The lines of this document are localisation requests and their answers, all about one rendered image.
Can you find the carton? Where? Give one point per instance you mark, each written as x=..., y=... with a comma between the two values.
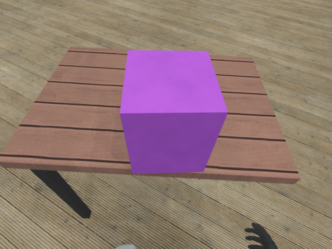
x=172, y=110

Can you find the right robot hand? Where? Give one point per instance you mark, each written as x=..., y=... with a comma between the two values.
x=265, y=239

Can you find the table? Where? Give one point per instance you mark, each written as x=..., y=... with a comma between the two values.
x=74, y=125

